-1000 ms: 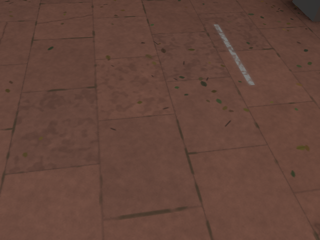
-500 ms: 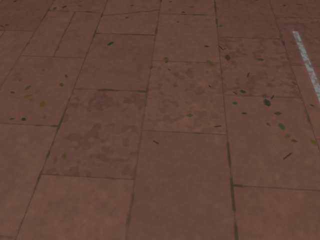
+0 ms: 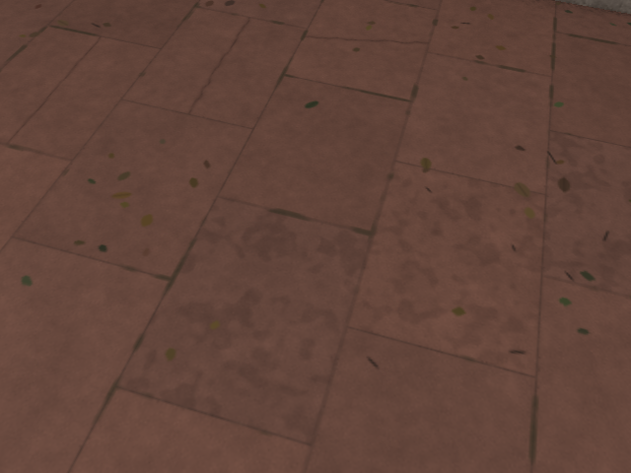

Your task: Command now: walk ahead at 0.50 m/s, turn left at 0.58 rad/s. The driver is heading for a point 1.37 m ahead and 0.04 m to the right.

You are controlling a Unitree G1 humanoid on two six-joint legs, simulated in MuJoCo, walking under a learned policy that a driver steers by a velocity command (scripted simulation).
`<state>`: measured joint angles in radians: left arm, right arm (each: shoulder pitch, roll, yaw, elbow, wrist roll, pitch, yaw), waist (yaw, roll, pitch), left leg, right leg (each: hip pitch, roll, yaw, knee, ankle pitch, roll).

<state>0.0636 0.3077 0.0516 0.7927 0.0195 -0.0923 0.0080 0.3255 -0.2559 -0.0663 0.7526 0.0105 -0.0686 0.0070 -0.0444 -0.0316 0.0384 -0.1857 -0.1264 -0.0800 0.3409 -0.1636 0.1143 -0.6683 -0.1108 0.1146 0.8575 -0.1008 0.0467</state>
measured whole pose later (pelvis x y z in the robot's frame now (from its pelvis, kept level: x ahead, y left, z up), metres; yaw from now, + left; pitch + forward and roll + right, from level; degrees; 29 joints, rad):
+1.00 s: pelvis +0.52 +0.08 +0.00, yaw +13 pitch +2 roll +1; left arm 0.15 0.30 0.05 0.80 -0.01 -0.06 -0.02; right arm 0.36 -0.27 -0.05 0.77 -0.01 -0.08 0.02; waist -0.04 -0.05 0.00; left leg -0.11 -0.06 0.05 0.25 -0.18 0.07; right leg -0.68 -0.12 0.04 0.89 -0.09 0.01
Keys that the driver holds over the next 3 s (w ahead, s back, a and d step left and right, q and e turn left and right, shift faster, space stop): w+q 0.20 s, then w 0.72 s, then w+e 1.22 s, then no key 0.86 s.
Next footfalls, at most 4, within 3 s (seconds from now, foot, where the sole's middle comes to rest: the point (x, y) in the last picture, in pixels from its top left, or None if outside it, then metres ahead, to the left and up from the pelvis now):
0.22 right None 0.31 -0.15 -0.78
0.70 left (225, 456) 0.51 0.16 -0.78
1.26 right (305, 313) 0.85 -0.01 -0.78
1.74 left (230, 228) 1.13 0.18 -0.78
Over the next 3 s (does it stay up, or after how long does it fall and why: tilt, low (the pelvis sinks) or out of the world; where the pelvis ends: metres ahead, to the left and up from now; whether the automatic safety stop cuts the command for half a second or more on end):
stays up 1.34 -0.06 -0.01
